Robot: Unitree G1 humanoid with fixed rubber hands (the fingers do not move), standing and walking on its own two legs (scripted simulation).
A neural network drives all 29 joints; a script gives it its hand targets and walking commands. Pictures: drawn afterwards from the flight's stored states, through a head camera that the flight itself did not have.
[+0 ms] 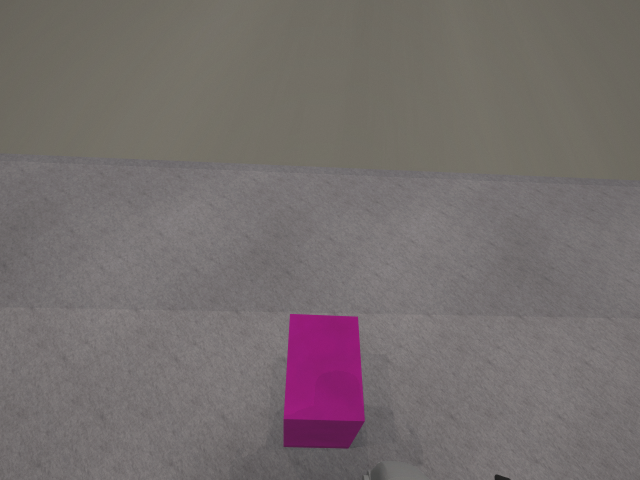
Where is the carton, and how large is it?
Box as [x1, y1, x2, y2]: [284, 314, 364, 447]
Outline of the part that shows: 290,314 284,405 284,446 348,447 364,421 357,317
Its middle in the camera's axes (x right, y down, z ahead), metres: +0.01 +0.42 +1.08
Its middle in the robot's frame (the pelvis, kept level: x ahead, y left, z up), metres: +0.44 -0.03 -0.63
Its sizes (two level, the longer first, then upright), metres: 0.269 0.188 0.293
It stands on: the floor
